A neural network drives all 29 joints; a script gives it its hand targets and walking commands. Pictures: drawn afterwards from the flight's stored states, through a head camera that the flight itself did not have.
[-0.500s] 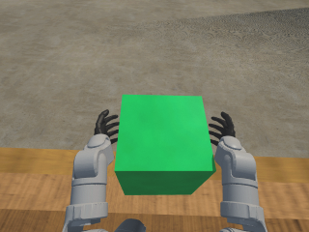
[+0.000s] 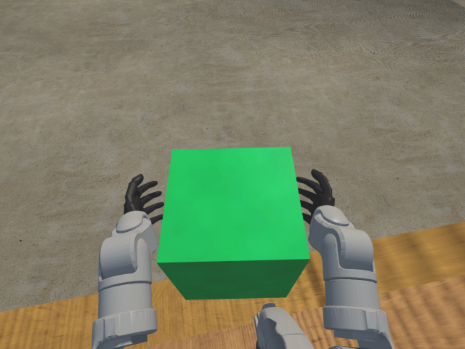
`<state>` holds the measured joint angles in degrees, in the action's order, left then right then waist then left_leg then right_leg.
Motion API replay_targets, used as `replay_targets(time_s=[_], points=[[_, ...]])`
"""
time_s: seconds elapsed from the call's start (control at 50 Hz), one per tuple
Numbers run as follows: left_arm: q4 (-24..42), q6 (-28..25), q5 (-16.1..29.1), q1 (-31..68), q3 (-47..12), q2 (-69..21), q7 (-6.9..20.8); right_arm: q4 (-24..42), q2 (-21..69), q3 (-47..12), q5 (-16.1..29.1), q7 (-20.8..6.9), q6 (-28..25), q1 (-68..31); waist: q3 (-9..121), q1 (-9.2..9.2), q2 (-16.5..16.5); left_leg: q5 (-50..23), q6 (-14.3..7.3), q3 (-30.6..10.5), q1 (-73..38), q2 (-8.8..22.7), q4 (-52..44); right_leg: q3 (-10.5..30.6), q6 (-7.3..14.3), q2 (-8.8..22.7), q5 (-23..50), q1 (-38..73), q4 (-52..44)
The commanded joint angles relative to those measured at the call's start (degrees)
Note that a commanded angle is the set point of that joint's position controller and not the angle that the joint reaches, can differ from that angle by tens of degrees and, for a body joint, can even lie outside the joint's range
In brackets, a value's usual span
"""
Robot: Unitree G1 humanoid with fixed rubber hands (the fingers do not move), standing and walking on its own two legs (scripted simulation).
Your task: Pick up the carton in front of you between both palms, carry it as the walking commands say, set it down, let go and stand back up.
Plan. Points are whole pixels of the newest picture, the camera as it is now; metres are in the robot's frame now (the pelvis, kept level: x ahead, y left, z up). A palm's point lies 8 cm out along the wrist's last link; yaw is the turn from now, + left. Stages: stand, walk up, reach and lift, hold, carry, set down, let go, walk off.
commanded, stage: carry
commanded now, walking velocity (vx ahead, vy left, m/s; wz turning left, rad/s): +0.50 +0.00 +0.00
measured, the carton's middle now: (233, 229) +0.33 -0.03 -0.02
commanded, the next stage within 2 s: none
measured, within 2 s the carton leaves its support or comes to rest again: neither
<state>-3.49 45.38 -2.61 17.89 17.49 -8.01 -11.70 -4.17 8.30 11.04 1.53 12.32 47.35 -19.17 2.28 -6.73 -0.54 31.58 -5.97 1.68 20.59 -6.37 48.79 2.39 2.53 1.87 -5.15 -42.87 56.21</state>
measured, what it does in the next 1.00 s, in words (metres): goes down: right foot 0.10 m lower, then left foot 0.10 m lower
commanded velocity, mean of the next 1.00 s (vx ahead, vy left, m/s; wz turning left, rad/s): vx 0.50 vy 0.00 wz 0.00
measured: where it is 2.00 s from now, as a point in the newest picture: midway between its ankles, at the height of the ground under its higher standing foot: (213, 163)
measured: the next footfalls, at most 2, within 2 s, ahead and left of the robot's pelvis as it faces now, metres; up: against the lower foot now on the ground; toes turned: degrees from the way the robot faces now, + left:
right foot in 0.14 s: +0.27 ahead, -0.09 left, -0.10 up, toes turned -1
left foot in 0.56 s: +0.55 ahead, +0.06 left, -0.20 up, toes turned -2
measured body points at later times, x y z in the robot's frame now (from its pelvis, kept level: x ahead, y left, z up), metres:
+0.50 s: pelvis +0.37 -0.02 -0.12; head +0.40 -0.02 +0.33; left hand +0.70 +0.14 -0.06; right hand +0.71 -0.17 -0.07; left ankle +0.53 +0.08 -0.83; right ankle +0.23 -0.09 -0.79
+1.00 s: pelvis +0.78 -0.03 -0.27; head +0.79 -0.04 +0.18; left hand +1.12 +0.12 -0.19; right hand +1.11 -0.20 -0.19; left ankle +0.57 +0.07 -0.85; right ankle +0.88 -0.10 -1.00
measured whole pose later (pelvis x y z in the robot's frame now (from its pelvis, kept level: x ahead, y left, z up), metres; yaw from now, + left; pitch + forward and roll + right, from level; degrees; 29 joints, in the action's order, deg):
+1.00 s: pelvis +0.78 -0.03 -0.27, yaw +0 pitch +4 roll +1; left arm -0.1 44.5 -2.9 19.9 13.7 -7.2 -12.5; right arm 0.1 6.5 10.3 0.9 12.8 46.0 -20.4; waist 3.1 -1.5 0.1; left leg 33.4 -1.9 0.5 16.6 -4.0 77.4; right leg -5.9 5.8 -1.9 -5.6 -27.4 28.1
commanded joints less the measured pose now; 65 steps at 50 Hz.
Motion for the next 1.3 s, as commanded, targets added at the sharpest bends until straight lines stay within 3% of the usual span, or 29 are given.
replay_targets(time_s=[0.0, 0.04, 0.1, 0.12, 0.14, 0.16, 0.22, 0.24, 0.32, 0.42, 0.48, 0.52, 0.54, 0.56, 0.6, 0.62, 0.66, 0.72, 0.78, 0.86, 0.9, 0.92, 0.94, 0.96, 0.98, 1.0, 1.02, 1.14, 1.28], points=[[5.57, -2.13, 6.28, 32.69, -33.19, -40.21, 0.32, 6.52, 45.17, -35.59, 9.73, -2.39, -3.32, -32.16, 16.57, -0.04, 3.89, -29.86, -6.16, -12.18, -6.16, 8.34, -8.19, -5.54, 0.46, -3.23, 19.27, 10.85, -19.90], [7.26, -2.17, 6.42, 31.91, -34.25, -39.21, 0.39, 6.73, 43.04, -34.66, 8.83, -1.98, -3.67, -30.35, 15.09, 0.53, 8.01, -25.71, -5.38, -9.54, -2.13, 8.52, -5.94, -8.50, 0.67, -4.07, 24.89, 20.45, -24.33], [7.87, -1.33, 6.82, 28.88, -35.02, -36.29, 0.10, 5.71, 40.94, -33.78, 6.60, -0.96, -2.99, -26.42, 21.15, 11.26, 5.14, -45.66, -0.31, -3.52, -1.61, 10.91, 15.43, -10.49, 3.04, -4.66, 20.39, 38.82, -24.01], [6.31, -0.87, 6.40, 26.16, -34.68, -35.15, -0.18, 5.48, 39.75, -32.27, 5.17, -0.36, -2.56, -26.91, 20.53, 16.06, -2.11, -39.14, 2.52, 0.32, 2.41, 6.89, 33.19, -7.75, 5.03, -2.47, 17.23, 44.23, -28.73], [6.00, -0.46, 6.58, 25.06, -34.82, -33.94, -0.44, 6.13, 38.29, -30.73, 3.48, 0.31, -2.25, -26.53, 18.88, 14.78, -8.37, 1.24, 4.25, 1.38, 14.23, 1.08, 45.07, 1.05, 6.66, 5.87, 31.23, 51.50, -22.67], [5.07, -0.04, 7.57, 26.10, -35.42, -31.72, -1.20, 3.58, 35.99, -28.39, 2.12, 0.63, -1.29, -22.94, 23.39, 10.31, -14.59, 3.33, 4.77, -4.21, 26.84, 1.21, 47.62, 22.41, 13.86, 14.90, 39.58, 61.80, -18.48], [5.41, 1.23, 10.56, 29.12, -38.22, -37.79, -1.27, 3.07, 34.93, -24.32, 1.12, 1.41, -1.12, -23.97, 22.35, 12.34, 0.01, -0.65, 4.32, -8.15, 34.06, 6.57, 37.05, 32.45, 18.27, 16.16, 9.79, 50.47, -22.75], [6.16, 1.18, 11.44, 31.41, -39.13, -40.09, -0.65, 2.66, 36.34, -23.48, 1.10, 1.08, -1.42, -24.61, 19.52, 10.63, 3.46, -2.92, 4.90, -7.96, 31.39, 8.22, 28.17, 30.53, 18.09, 15.98, 11.79, 43.30, -23.44], [6.22, -0.39, 14.35, 36.86, -41.52, -46.26, 2.03, 3.56, 41.57, -25.21, 1.61, -0.84, -3.38, -29.58, 18.06, 10.62, -3.19, -23.77, 4.59, -4.29, 24.26, 8.73, 12.77, 17.59, 13.24, 9.94, 17.35, 35.83, -21.26], [5.54, -2.23, 12.97, 30.86, -41.02, -43.56, 1.75, 7.19, 40.18, -28.44, 2.63, -0.58, -5.29, -28.63, 15.97, 12.74, -5.18, -50.69, 3.15, 3.19, 4.86, 4.06, -17.04, 4.38, 8.52, 0.50, -1.59, 26.91, -17.53], [5.90, -2.04, 11.03, 26.82, -39.99, -40.51, 0.72, 8.72, 36.83, -29.01, 2.96, -0.17, -4.83, -27.39, 18.23, 9.17, -6.30, -50.84, 0.56, 4.81, -3.39, 3.93, -16.31, 0.93, 6.61, 1.27, 6.77, 29.83, -5.14], [6.46, -1.08, 8.97, 26.50, -38.80, -37.96, -0.13, 7.44, 34.77, -28.85, 2.73, 0.01, -3.68, -24.44, 20.39, 0.72, 3.64, -43.21, -0.61, 5.30, -18.24, 3.28, -22.56, -4.19, 3.37, 0.46, 17.06, 24.04, 19.01], [6.80, -0.58, 7.52, 27.03, -37.93, -36.61, -0.65, 6.05, 33.47, -28.26, 2.78, -0.18, -2.74, -23.34, 17.30, 0.88, 11.16, -53.74, -1.76, -2.21, -24.86, 10.62, -19.79, -5.91, 1.88, -4.71, -19.32, 10.91, 33.12], [5.63, 0.40, 6.81, 25.22, -35.73, -34.78, -1.02, 5.42, 31.96, -28.05, 2.63, 0.59, -2.21, -23.59, 23.40, 3.66, 15.30, -69.02, -9.81, -24.22, -40.50, 21.89, -11.99, -1.10, -0.38, -6.41, -30.02, -5.43, 38.09], [6.91, 0.95, 7.06, 25.26, -32.80, -33.05, -2.09, 5.77, 34.32, -30.03, 5.83, 0.92, -1.26, -24.97, 23.11, 1.06, 4.31, -48.78, -14.93, -35.64, -38.78, 24.35, -13.03, 3.67, 0.23, -2.00, -26.72, -16.96, 32.86], [5.76, 0.96, 6.47, 26.05, -32.00, -32.88, -2.35, 5.88, 36.41, -31.25, 6.23, 0.66, -0.98, -25.66, 19.04, 0.95, -4.13, -47.86, -12.14, -31.94, -28.70, 20.50, -15.41, 0.61, -0.61, -1.09, -23.63, -11.75, 22.80], [4.00, 0.64, 5.88, 26.99, -30.20, -36.24, -1.49, 8.15, 39.38, -33.15, 8.84, -0.07, -1.19, -32.15, 18.51, 1.93, 1.03, -46.90, -13.68, -33.89, -22.75, 21.94, -16.00, 2.65, -1.93, 0.89, -21.54, -10.19, 11.48], [4.50, -0.99, 6.41, 29.68, -31.25, -39.87, 0.03, 8.03, 43.93, -35.67, 9.80, -1.85, -2.29, -33.38, 19.53, 2.12, 4.84, -48.32, -10.18, -24.69, -18.96, 18.07, -14.00, -0.55, -0.78, 0.63, -6.42, -5.41, 5.54], [6.84, -2.32, 6.39, 32.33, -32.80, -39.97, 0.04, 8.20, 44.83, -36.12, 10.61, -2.57, -3.62, -32.10, 17.29, -0.37, 2.56, -32.67, -6.38, -13.90, -10.77, 9.50, -11.61, -4.67, 0.08, -2.24, 17.03, 6.38, -18.74], [8.90, -2.15, 6.81, 30.40, -34.87, -37.04, 0.02, 8.59, 40.65, -35.11, 8.93, -1.74, -3.72, -29.15, 14.22, 0.07, 6.74, -26.69, -4.17, -10.85, -10.73, 8.75, -6.93, -7.17, 1.42, -2.33, 27.13, 16.75, -30.82], [8.77, -1.17, 6.40, 26.68, -34.87, -34.80, -0.32, 8.30, 39.17, -34.61, 7.76, -0.76, -2.87, -27.09, 17.40, 4.86, 5.18, -37.73, -1.94, -7.23, -13.81, 7.62, 6.43, -9.24, 2.29, -2.57, 28.33, 27.33, -37.65], [8.49, -0.68, 5.83, 25.12, -34.64, -33.64, -0.61, 7.97, 38.53, -34.26, 6.62, -0.31, -2.19, -25.62, 20.60, 8.35, 2.04, -38.51, -0.40, -3.47, -9.38, 6.28, 14.59, -9.89, 1.38, -1.32, 26.22, 38.92, -38.27], [8.17, 0.11, 5.44, 24.50, -33.74, -32.58, -0.56, 7.57, 37.43, -33.13, 5.57, 0.18, -1.72, -25.55, 21.20, 9.08, -4.07, -12.88, 1.75, -0.76, 1.84, 3.32, 29.14, -5.16, 2.49, 5.35, 33.80, 49.69, -32.70], [7.34, 0.54, 5.95, 24.57, -33.71, -30.70, -1.07, 6.97, 35.98, -31.42, 4.64, 0.44, -0.93, -25.11, 27.52, 8.63, -12.90, 7.46, 4.57, -2.68, 20.72, 1.86, 42.05, 11.83, 10.89, 18.42, 60.33, 70.70, -16.36], [6.68, 0.92, 6.92, 21.59, -33.83, -30.27, -1.60, 6.50, 35.36, -30.56, 4.80, 0.90, -0.26, -20.87, 33.42, 12.60, -14.42, 4.43, 5.39, -4.31, 31.08, 3.24, 46.25, 23.44, 17.50, 22.65, 39.04, 75.48, -20.57], [6.31, 0.97, 7.79, 20.59, -34.24, -32.20, -1.86, 7.91, 35.61, -29.91, 4.74, 1.30, -0.37, -22.13, 34.27, 13.28, -9.84, -1.15, 3.88, -6.28, 33.10, 5.98, 45.65, 28.62, 18.61, 20.99, 13.86, 70.17, -26.03], [5.79, 0.98, 8.39, 22.89, -35.28, -35.96, -1.57, 7.98, 36.85, -29.10, 4.10, 1.40, -0.70, -25.17, 30.03, 12.46, 0.05, -5.59, 3.98, -5.90, 31.17, 6.59, 40.44, 26.92, 16.17, 18.22, 7.79, 60.74, -29.88], [9.84, -1.83, 12.96, 33.17, -41.88, -44.36, 1.64, 6.82, 41.92, -28.64, 3.48, -0.77, -4.37, -28.62, 22.13, 9.83, -5.40, -11.50, 4.54, -2.02, 27.49, 10.42, 16.75, 14.39, 13.08, 13.04, 13.02, 44.68, -33.07], [9.50, -3.40, 10.63, 26.25, -41.20, -41.21, 1.74, 9.32, 39.65, -30.45, 2.80, -0.90, -5.82, -25.13, 17.69, 9.90, -6.80, -31.19, 4.42, 6.46, 11.87, 6.31, -15.95, -0.81, 5.34, 7.48, 31.36, 46.26, -35.35]])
